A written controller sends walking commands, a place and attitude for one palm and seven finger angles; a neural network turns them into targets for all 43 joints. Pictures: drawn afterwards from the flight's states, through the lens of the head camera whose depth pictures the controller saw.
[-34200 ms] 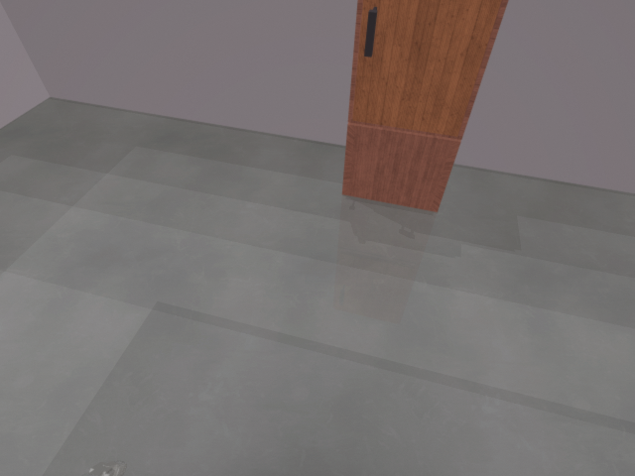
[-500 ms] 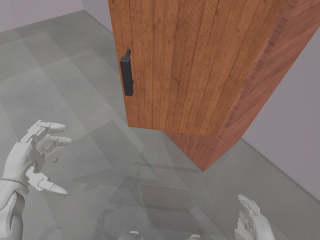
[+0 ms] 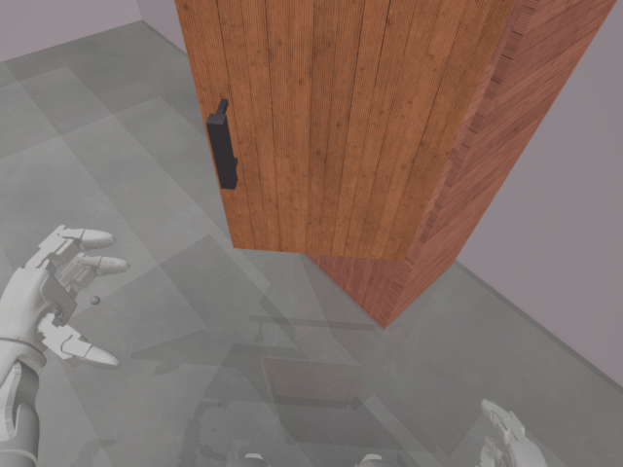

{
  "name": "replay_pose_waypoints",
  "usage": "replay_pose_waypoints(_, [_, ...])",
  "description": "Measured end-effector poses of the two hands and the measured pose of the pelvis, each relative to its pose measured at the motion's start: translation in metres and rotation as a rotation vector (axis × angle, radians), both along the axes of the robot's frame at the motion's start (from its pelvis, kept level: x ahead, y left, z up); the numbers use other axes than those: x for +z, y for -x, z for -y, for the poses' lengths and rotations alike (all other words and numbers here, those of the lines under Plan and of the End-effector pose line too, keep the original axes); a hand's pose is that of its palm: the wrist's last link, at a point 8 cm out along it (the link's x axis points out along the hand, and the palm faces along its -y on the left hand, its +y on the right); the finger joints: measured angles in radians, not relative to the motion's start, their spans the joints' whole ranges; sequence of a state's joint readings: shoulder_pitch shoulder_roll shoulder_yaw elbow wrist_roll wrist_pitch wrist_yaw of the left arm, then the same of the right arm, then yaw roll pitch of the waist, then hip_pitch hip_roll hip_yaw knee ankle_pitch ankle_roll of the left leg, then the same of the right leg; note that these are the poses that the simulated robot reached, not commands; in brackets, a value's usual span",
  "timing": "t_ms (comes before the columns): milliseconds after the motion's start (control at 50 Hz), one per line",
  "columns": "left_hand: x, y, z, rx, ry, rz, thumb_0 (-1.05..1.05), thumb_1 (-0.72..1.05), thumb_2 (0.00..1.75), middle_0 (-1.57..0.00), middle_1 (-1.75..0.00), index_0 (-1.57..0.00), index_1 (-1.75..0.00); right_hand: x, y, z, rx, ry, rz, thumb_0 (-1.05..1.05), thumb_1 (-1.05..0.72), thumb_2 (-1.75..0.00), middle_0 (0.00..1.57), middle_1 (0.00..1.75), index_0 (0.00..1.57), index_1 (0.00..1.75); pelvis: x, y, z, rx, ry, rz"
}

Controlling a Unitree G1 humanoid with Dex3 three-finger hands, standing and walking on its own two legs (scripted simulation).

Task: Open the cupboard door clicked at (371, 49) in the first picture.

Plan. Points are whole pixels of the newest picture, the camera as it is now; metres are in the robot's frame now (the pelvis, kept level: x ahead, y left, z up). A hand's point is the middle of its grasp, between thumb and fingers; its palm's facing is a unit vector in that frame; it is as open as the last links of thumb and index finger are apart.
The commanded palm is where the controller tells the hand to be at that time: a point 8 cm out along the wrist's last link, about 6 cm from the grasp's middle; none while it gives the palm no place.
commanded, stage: raise the hand with hooked fingers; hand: left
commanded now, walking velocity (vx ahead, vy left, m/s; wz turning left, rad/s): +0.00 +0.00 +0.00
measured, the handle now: (226, 145) +0.59 +0.17 +0.05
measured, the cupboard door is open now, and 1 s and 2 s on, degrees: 44 44 44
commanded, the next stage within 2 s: move the hooked fingers beside the handle in 0.14 s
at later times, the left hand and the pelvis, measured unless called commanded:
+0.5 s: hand (104, 277) +0.32 +0.27 +0.07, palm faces -0.04 -1.00 -0.02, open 14.0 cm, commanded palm +0.30 +0.32 +0.07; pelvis +0.00 +0.00 +0.00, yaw +1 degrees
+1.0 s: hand (141, 222) +0.41 +0.25 +0.07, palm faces -0.05 -1.00 -0.01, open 14.0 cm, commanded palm +0.39 +0.31 +0.06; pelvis +0.00 +0.01 -0.01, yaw -1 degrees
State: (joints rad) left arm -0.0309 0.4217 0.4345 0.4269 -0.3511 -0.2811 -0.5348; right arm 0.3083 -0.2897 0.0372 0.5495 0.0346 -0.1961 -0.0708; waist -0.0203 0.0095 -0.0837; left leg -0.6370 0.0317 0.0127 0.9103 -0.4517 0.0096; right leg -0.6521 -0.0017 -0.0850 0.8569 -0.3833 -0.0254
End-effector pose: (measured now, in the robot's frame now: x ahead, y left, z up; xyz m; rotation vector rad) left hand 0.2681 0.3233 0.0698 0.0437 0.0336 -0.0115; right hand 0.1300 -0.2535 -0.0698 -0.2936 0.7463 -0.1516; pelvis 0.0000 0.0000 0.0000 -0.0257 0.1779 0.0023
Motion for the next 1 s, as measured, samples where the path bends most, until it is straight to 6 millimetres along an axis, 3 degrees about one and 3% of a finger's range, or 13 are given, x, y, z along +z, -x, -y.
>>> replay_pose_waypoints(300, [0.002,0.002,-0.003,-0.001,0.007,0.002,-0.02,-0.5,0.3,-0.3,-1.2,-0.3,-1.2,0.0,-0.013,-0.011,0.028,-0.019,0.03,0.01,-0.9,-0.9,0.21,0.3,0.21,0.3,0.0,0.0,-0.001,0.005,0.002,0.0])
replay_pose_waypoints(440, [-0.001,-0.017,-0.007,-0.001,0.025,0.008,-0.01,-0.5,0.3,-0.3,-1.2,-0.3,-1.2,-0.005,-0.01,-0.01,0.035,0.004,0.003,0.01,-0.9,-0.9,0.21,0.3,0.21,0.3,-0.003,0.004,-0.003,0.015,0.007,-0.009])
replay_pose_waypoints(600, [0.0,-0.053,0.005,-0.039,0.032,0.012,-0.02,-0.5,0.3,-0.3,-1.2,-0.3,-1.2,-0.009,0.008,-0.009,-0.007,0.006,-0.051,0.01,-0.9,-0.9,0.21,0.3,0.21,0.3,-0.004,0.004,-0.006,0.001,0.003,-0.028])
replay_pose_waypoints(1000, [-0.003,-0.119,0.016,-0.039,0.032,0.01,-0.02,-0.5,0.3,-0.29,-1.2,-0.3,-1.2,-0.028,0.069,0.0,-0.113,0.015,-0.282,0.01,-0.9,-0.9,0.21,0.3,0.21,0.3,-0.009,0.003,-0.01,-0.015,0.006,-0.083])
